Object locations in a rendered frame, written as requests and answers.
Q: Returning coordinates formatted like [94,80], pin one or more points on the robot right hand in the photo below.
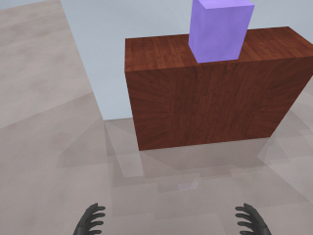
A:
[257,225]

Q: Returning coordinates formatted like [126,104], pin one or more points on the robot left hand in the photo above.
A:
[85,224]

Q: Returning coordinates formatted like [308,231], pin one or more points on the carton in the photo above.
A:
[218,29]

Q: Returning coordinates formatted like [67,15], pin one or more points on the pedestal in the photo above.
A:
[176,101]

